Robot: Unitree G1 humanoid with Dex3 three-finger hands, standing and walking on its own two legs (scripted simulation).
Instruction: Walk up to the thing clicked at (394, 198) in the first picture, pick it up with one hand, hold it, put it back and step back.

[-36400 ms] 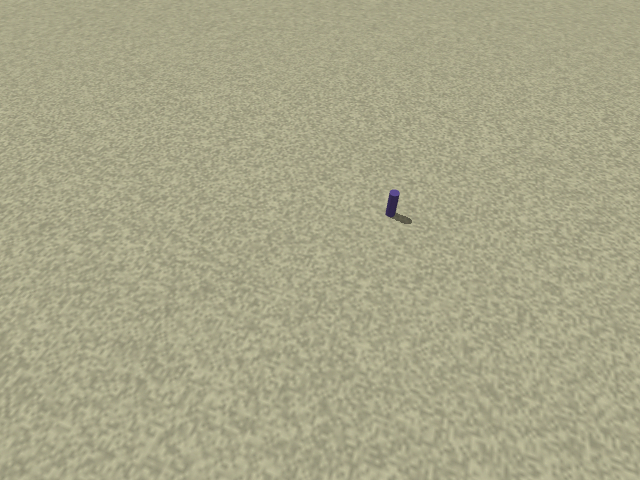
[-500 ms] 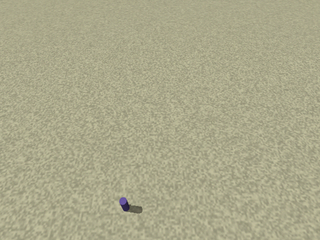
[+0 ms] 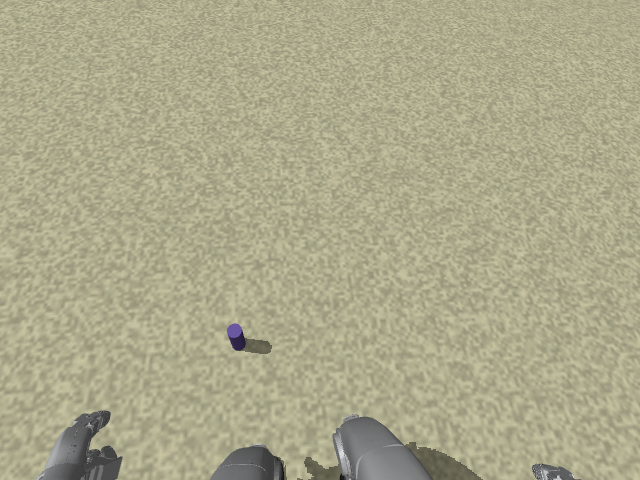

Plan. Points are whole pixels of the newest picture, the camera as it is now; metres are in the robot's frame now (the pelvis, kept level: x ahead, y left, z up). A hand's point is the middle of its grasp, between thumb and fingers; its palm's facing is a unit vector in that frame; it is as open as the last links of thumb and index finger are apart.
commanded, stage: step back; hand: left
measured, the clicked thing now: (236, 337) +0.49 +0.19 -0.70
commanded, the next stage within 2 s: none
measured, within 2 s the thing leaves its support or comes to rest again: neither
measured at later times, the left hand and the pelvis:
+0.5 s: hand out of the picture -0.06 +0.22 -0.13, palm faces -0.07 -0.90 -0.43, open 7.4 cm; pelvis -0.14 -0.04 +0.00, yaw -6 degrees
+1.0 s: hand out of the picture -0.18 +0.22 -0.15, palm faces +0.01 -0.93 -0.37, open 7.4 cm; pelvis -0.29 -0.04 +0.00, yaw -2 degrees
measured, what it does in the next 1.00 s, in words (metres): walks backwards: right foot, then left foot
